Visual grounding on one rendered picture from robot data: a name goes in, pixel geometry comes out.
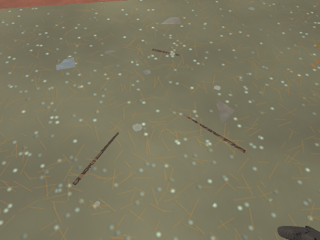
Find right robot hand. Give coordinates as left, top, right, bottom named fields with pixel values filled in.
left=277, top=226, right=320, bottom=240

